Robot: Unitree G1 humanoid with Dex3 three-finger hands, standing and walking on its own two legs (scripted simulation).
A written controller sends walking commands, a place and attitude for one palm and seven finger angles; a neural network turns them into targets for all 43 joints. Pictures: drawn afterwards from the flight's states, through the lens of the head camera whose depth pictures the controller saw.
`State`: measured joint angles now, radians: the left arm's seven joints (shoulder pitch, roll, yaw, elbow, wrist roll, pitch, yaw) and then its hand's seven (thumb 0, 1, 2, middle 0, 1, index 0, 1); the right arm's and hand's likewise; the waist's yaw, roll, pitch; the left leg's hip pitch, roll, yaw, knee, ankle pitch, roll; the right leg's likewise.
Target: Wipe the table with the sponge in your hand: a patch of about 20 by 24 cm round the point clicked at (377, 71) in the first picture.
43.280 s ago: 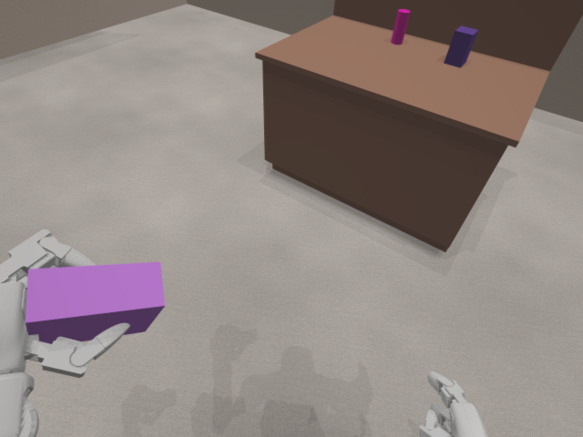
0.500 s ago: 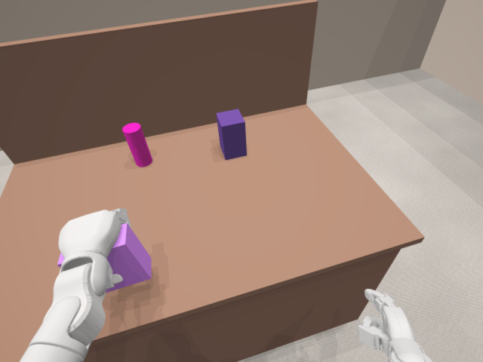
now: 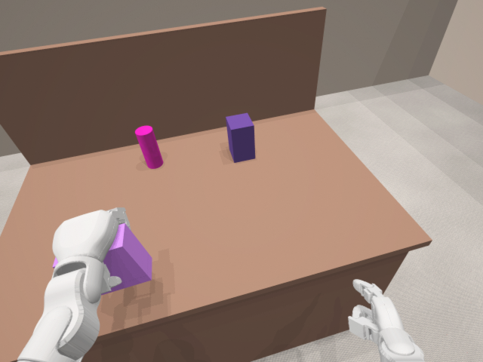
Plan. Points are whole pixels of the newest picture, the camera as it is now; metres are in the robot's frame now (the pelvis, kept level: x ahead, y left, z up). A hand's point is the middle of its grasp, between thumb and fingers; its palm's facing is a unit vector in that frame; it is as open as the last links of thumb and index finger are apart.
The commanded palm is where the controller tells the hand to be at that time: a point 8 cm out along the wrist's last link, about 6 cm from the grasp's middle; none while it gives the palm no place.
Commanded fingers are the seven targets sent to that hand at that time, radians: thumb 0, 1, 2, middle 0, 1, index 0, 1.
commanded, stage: bring the sponge back beside the body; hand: left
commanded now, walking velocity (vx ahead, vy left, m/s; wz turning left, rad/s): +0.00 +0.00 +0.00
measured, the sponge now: (112, 267) +0.24 +0.28 +0.04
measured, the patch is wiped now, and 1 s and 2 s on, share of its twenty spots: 1.00 1.00 1.00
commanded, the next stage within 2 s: step back with the hand held close in 1.00 s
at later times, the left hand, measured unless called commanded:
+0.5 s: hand (84, 267) +0.20 +0.28 +0.09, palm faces +0.05 -0.14 -0.99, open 9.3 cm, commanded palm +0.16 +0.28 +0.17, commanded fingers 0.00 0.10 1.30 -1.20 -1.60 -1.20 -1.60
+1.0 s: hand (71, 281) +0.18 +0.28 +0.10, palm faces +0.06 -0.14 -0.99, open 9.3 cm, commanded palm +0.14 +0.28 +0.18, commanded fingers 0.00 0.10 1.30 -1.20 -1.60 -1.20 -1.60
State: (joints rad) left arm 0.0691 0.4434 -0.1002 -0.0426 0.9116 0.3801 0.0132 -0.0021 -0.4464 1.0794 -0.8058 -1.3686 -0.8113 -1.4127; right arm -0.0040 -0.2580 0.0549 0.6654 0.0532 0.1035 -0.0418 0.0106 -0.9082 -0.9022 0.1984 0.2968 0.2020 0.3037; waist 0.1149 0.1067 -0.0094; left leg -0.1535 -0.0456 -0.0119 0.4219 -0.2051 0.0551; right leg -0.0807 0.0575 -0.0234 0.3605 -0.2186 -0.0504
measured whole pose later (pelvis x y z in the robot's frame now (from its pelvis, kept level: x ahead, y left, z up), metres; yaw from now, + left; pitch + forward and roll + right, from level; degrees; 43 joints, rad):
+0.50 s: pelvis +0.00 +0.00 +0.00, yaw +0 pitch -5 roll -1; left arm 0.22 0.50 -0.03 -0.25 0.86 0.40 -0.03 0.00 -0.45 1.08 -0.81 -1.37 -0.81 -1.41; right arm -0.02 -0.26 0.06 0.66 0.05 0.09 -0.04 0.01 -0.91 -0.90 0.20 0.30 0.20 0.30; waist 0.13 0.11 0.01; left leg -0.13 -0.03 -0.01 0.43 -0.21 0.05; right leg -0.05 0.07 -0.02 0.36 -0.21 -0.06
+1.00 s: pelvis -0.02 +0.00 +0.00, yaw +0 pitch -7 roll -1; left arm 0.27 0.52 -0.01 -0.32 0.86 0.38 -0.05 0.00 -0.45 1.08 -0.81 -1.37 -0.81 -1.41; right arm -0.02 -0.25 0.07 0.65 0.04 0.07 -0.05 0.01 -0.91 -0.90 0.20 0.30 0.20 0.30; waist 0.14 0.11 0.02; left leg -0.12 -0.03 -0.01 0.44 -0.20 0.05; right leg -0.05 0.07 -0.02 0.37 -0.20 -0.05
